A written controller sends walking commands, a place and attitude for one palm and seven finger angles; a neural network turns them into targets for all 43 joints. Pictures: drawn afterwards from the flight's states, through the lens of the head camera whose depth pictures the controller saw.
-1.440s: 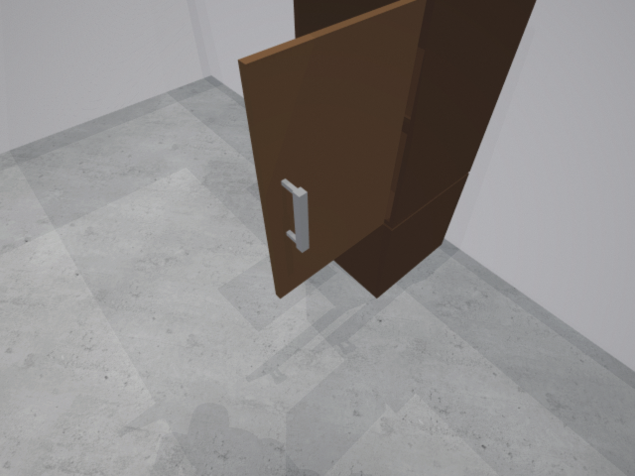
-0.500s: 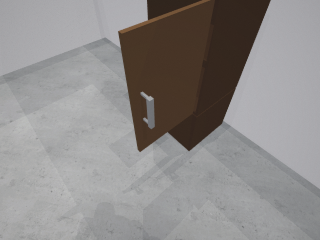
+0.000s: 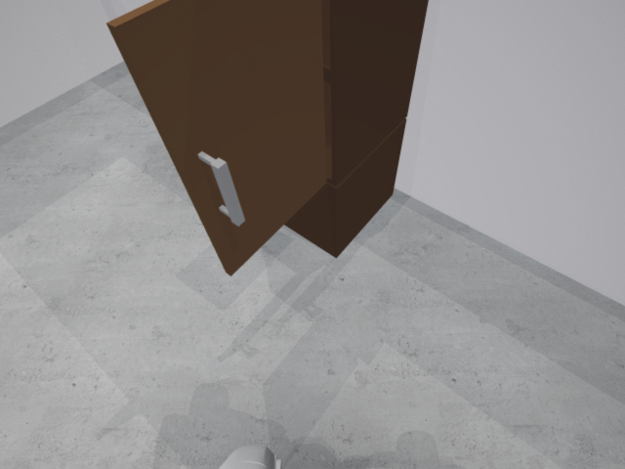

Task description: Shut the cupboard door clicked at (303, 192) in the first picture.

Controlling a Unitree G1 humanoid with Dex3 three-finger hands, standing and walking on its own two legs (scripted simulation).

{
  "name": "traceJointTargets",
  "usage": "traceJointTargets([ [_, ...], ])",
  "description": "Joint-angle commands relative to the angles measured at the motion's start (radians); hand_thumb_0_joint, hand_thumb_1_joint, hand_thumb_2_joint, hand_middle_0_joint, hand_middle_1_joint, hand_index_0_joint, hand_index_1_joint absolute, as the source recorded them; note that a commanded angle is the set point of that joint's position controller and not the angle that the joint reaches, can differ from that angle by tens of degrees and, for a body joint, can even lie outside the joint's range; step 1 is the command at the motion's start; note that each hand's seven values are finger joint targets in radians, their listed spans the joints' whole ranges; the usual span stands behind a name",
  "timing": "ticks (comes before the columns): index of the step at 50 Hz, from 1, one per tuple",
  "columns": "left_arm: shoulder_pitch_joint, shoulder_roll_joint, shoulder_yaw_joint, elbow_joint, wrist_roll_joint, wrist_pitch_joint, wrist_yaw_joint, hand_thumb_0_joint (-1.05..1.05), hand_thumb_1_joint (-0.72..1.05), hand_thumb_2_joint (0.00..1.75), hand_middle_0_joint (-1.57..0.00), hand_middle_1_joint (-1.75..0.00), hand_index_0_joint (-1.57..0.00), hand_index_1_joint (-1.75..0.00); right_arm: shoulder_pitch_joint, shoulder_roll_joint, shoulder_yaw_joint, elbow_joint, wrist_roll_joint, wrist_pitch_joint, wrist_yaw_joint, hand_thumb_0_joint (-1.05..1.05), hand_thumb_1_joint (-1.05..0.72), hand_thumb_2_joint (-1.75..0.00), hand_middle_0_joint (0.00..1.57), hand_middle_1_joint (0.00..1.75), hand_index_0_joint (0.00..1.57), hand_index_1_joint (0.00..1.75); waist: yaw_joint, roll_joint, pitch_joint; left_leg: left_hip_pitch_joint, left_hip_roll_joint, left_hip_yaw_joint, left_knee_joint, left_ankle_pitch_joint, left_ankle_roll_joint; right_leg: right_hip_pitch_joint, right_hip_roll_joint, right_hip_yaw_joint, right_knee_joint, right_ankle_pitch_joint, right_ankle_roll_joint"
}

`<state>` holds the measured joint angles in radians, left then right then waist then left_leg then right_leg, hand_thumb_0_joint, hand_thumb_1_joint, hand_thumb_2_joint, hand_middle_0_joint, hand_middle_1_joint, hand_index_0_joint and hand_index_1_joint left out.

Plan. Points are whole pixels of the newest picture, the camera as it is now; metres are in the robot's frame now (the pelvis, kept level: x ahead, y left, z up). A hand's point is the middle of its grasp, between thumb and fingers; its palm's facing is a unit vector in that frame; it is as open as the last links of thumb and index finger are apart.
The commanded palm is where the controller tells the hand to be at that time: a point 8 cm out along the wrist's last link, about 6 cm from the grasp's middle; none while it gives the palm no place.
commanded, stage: walk to a spot facing it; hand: left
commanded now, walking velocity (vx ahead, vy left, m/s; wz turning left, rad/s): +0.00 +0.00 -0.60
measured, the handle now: (222, 190) +0.55 +0.21 -0.04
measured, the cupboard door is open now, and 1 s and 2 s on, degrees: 90 90 90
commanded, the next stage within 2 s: none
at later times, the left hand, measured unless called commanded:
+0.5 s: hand (181, 466) +0.13 +0.22 -0.16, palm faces -0.21 -0.95 -0.24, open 7.4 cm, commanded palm none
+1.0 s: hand (275, 396) +0.23 +0.09 -0.16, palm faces -0.61 -0.77 -0.19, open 7.4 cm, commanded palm none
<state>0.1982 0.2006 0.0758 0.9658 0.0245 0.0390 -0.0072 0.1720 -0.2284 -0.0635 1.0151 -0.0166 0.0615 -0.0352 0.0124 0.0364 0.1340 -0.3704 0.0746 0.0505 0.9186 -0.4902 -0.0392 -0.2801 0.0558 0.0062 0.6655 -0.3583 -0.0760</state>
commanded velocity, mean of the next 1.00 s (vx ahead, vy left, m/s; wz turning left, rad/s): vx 0.05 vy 0.00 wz -0.60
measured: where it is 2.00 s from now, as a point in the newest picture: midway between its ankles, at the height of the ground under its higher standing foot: (452, 458)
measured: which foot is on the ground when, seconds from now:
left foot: up 0.00-0.40, down 0.42-0.68, up 0.70-0.92, down 0.94-1.00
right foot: down 0.00-0.40, up 0.42-0.68, down 0.70-0.94, up 0.96-1.00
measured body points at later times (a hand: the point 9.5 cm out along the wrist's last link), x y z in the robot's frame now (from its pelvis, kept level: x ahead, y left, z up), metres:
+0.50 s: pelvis +0.01 +0.02 +0.01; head +0.07 +0.02 +0.46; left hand +0.14 +0.26 -0.14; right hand +0.06 -0.25 -0.12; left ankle +0.03 +0.16 -0.72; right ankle -0.04 -0.08 -0.67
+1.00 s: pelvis +0.04 -0.01 +0.00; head +0.09 -0.03 +0.45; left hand +0.27 +0.13 -0.15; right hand -0.09 -0.25 -0.12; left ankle +0.10 +0.09 -0.72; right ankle -0.05 -0.11 -0.69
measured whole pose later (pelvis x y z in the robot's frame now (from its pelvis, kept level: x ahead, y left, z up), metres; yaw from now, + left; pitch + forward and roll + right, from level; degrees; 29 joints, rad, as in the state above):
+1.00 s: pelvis +0.04 -0.01 +0.00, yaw -37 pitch +2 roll -1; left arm 0.15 0.24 0.07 0.90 0.03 0.08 -0.03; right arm 0.26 -0.25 -0.03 0.89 -0.03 -0.01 -0.02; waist -0.04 -0.02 0.08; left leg -0.32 0.08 0.08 0.63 -0.34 -0.01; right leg -0.43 0.05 0.07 0.86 -0.49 0.00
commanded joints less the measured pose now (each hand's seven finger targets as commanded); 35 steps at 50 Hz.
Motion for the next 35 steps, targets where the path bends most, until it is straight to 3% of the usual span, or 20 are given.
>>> traceJointTargets([
  [1,0.054,0.19,0.041,-0.062,-0.001,-0.024,0.036,0.0,0.9,0.9,-0.2,-0.3,-0.2,-0.3,-0.076,-0.085,-0.019,-0.118,0.001,-0.029,-0.006,0.0,-0.9,-0.9,0.2,0.3,0.2,0.3,0.012,-0.139,-0.109,-0.197,-0.011,-0.104,0.244,0.034,-0.013,0.135,-0.294,0.42,-0.302,0.544,-0.151],
  [3,0.072,0.185,0.041,-0.062,0.0,-0.029,0.041,0.0,0.9,0.9,-0.2,-0.3,-0.2,-0.3,-0.068,-0.068,-0.015,-0.116,0.005,-0.029,-0.005,0.0,-0.9,-0.9,0.2,0.3,0.2,0.3,0.014,-0.125,-0.171,-0.172,-0.021,-0.086,0.171,0.054,-0.022,0.211,-0.263,0.381,-0.271,0.647,-0.128],
  [5,0.098,0.192,0.045,-0.062,-0.001,-0.026,0.038,0.0,0.9,0.9,-0.2,-0.3,-0.2,-0.3,-0.081,-0.059,-0.012,-0.126,0.008,-0.028,-0.007,0.0,-0.9,-0.9,0.2,0.3,0.2,0.3,0.026,-0.127,-0.193,-0.155,-0.038,-0.075,0.107,0.065,-0.026,0.242,-0.241,0.376,-0.27,0.665,-0.123],
  [13,0.109,0.204,0.057,-0.075,0.009,-0.019,0.036,0.0,0.9,0.9,-0.2,-0.3,-0.2,-0.3,-0.133,-0.063,-0.014,-0.175,0.017,-0.042,-0.011,0.0,-0.9,-0.9,0.2,0.3,0.2,0.3,0.036,-0.162,-0.18,-0.099,-0.064,-0.099,-0.084,0.032,-0.015,0.219,-0.231,0.494,-0.26,0.658,-0.134],
  [15,0.084,0.214,0.058,-0.088,0.006,-0.015,0.033,0.0,0.9,0.9,-0.2,-0.3,-0.2,-0.3,-0.108,-0.064,-0.012,-0.176,0.02,-0.046,-0.012,0.0,-0.9,-0.9,0.2,0.3,0.2,0.3,0.022,-0.159,-0.19,-0.029,-0.081,-0.094,-0.189,0.069,-0.007,0.178,-0.207,0.499,-0.246,0.649,-0.115],
  [17,0.047,0.21,0.057,-0.099,0.0,-0.013,0.029,0.0,0.9,0.9,-0.2,-0.3,-0.2,-0.3,-0.05,-0.074,-0.013,-0.167,0.021,-0.049,-0.016,0.0,-0.9,-0.9,0.2,0.3,0.2,0.3,-0.012,-0.158,-0.19,0.098,-0.085,-0.101,-0.343,0.159,0.0,0.088,-0.176,0.497,-0.223,0.581,-0.073],
  [18,0.02,0.195,0.052,-0.105,-0.002,-0.013,0.029,0.0,0.9,0.9,-0.2,-0.3,-0.2,-0.3,0.0,-0.082,-0.017,-0.152,0.021,-0.057,-0.018,0.0,-0.9,-0.9,0.2,0.3,0.2,0.3,-0.038,-0.142,-0.212,0.238,-0.057,-0.107,-0.476,0.236,0.005,-0.002,-0.143,0.468,-0.184,0.499,-0.032],
  [19,0.017,0.159,0.044,-0.125,-0.011,-0.011,0.024,0.0,0.9,0.9,-0.2,-0.3,-0.2,-0.3,0.04,-0.146,-0.023,-0.148,0.01,-0.068,-0.024,0.0,-0.9,-0.9,0.2,0.3,0.2,0.3,-0.052,0.006,-0.224,0.389,0.085,-0.246,-0.593,0.255,0.058,-0.171,-0.044,0.372,-0.097,0.286,0.019],
  [20,0.02,0.115,0.032,-0.151,-0.017,-0.014,0.007,0.0,0.9,0.9,-0.2,-0.3,-0.2,-0.3,0.05,-0.235,-0.039,-0.161,-0.008,-0.072,-0.025,0.0,-0.9,-0.9,0.2,0.3,0.2,0.3,-0.044,0.281,-0.206,0.442,0.354,-0.499,-0.658,0.401,0.18,-0.329,0.064,0.171,0.132,-0.198,0.082],
  [21,-0.014,0.158,0.04,-0.175,-0.002,-0.018,-0.003,0.0,0.9,0.9,-0.2,-0.3,-0.2,-0.3,0.048,-0.243,-0.035,-0.181,-0.014,-0.066,-0.03,0.0,-0.9,-0.9,0.2,0.3,0.2,0.3,-0.043,0.172,-0.154,0.287,0.451,-0.522,-0.65,0.465,0.268,-0.312,0.004,0.079,0.344,-0.277,0.115],
  [22,-0.027,0.16,0.047,-0.16,0.008,-0.013,-0.01,0.0,0.9,0.9,-0.2,-0.3,-0.2,-0.3,0.033,-0.21,-0.024,-0.181,-0.023,-0.07,-0.024,0.0,-0.9,-0.9,0.2,0.3,0.2,0.3,-0.028,0.085,-0.143,0.215,0.385,-0.447,-0.643,0.503,0.261,-0.287,-0.013,0.077,0.453,-0.221,0.121],
  [23,-0.017,0.149,0.045,-0.15,0.008,-0.008,-0.012,0.0,0.9,0.9,-0.2,-0.3,-0.2,-0.3,-0.001,-0.196,-0.016,-0.191,-0.022,-0.07,-0.023,0.0,-0.9,-0.9,0.2,0.3,0.2,0.3,-0.002,0.169,-0.138,0.194,0.333,-0.356,-0.598,0.611,0.232,-0.303,-0.036,0.066,0.498,-0.197,0.128],
  [24,-0.029,0.145,0.043,-0.149,0.001,-0.005,-0.019,0.0,0.9,0.9,-0.2,-0.3,-0.2,-0.3,-0.02,-0.175,-0.01,-0.196,-0.022,-0.069,-0.023,0.0,-0.9,-0.9,0.2,0.3,0.2,0.3,0.001,0.189,-0.126,0.198,0.286,-0.258,-0.574,0.687,0.211,-0.299,-0.054,0.05,0.503,-0.166,0.133],
  [26,-0.048,0.119,0.028,-0.16,-0.005,0.001,-0.031,0.0,0.9,0.9,-0.2,-0.3,-0.2,-0.3,-0.01,-0.178,-0.012,-0.195,-0.025,-0.068,-0.022,0.0,-0.9,-0.9,0.2,0.3,0.2,0.3,0.001,0.183,-0.142,0.235,0.226,-0.117,-0.518,0.802,0.17,-0.252,-0.069,-0.009,0.368,-0.148,0.131],
  [29,-0.079,0.109,0.015,-0.167,-0.005,-0.006,-0.038,0.0,0.9,0.9,-0.2,-0.3,-0.2,-0.3,0.057,-0.213,-0.027,-0.174,-0.022,-0.063,-0.015,0.0,-0.9,-0.9,0.2,0.3,0.2,0.3,-0.037,0.195,-0.179,0.273,0.214,-0.054,-0.455,0.861,0.14,-0.133,-0.033,-0.096,0.149,-0.096,0.115],
  [31,-0.054,0.119,0.017,-0.157,-0.007,-0.011,-0.04,0.0,0.9,0.9,-0.2,-0.3,-0.2,-0.3,0.057,-0.229,-0.033,-0.172,-0.017,-0.056,-0.009,0.0,-0.9,-0.9,0.2,0.3,0.2,0.3,-0.022,0.192,-0.179,0.233,0.217,-0.029,-0.407,0.794,0.112,-0.031,-0.024,-0.116,0.022,-0.019,0.099],
  [32,-0.009,0.132,0.022,-0.144,-0.008,-0.014,-0.039,0.0,0.9,0.9,-0.2,-0.3,-0.2,-0.3,0.042,-0.23,-0.035,-0.18,-0.013,-0.053,-0.005,0.0,-0.9,-0.9,0.2,0.3,0.2,0.3,0.006,0.168,-0.182,0.188,0.2,-0.007,-0.34,0.732,0.083,0.062,-0.022,-0.122,-0.085,0.081,0.09],
  [33,0.057,0.18,0.031,-0.125,-0.005,-0.021,-0.034,0.0,0.9,0.9,-0.2,-0.3,-0.2,-0.3,0.035,-0.216,-0.033,-0.193,-0.007,-0.051,0.001,0.0,-0.9,-0.9,0.2,0.3,0.2,0.3,0.037,0.076,-0.197,0.081,0.16,0.032,-0.217,0.603,0.038,0.215,-0.065,-0.067,-0.193,0.273,0.066],
  [34,0.117,0.306,0.056,-0.11,0.007,-0.029,-0.016,0.0,0.9,0.9,-0.2,-0.3,-0.2,-0.3,0.027,-0.134,-0.018,-0.223,0.005,-0.051,0.007,0.0,-0.9,-0.9,0.2,0.3,0.2,0.3,0.061,-0.274,-0.232,-0.17,0.026,0.13,0.037,0.153,-0.028,0.388,-0.337,0.315,-0.27,0.618,-0.039],
  [35,0.175,0.351,0.061,-0.095,-0.008,-0.026,0.0,0.0,0.9,0.9,-0.2,-0.3,-0.2,-0.3,-0.029,-0.136,-0.008,-0.251,0.011,-0.042,-0.002,0.0,-0.9,-0.9,0.2,0.3,0.2,0.3,0.108,-0.339,-0.239,-0.215,-0.002,0.007,0.201,-0.197,-0.03,0.315,-0.474,0.443,-0.286,0.782,-0.16],
])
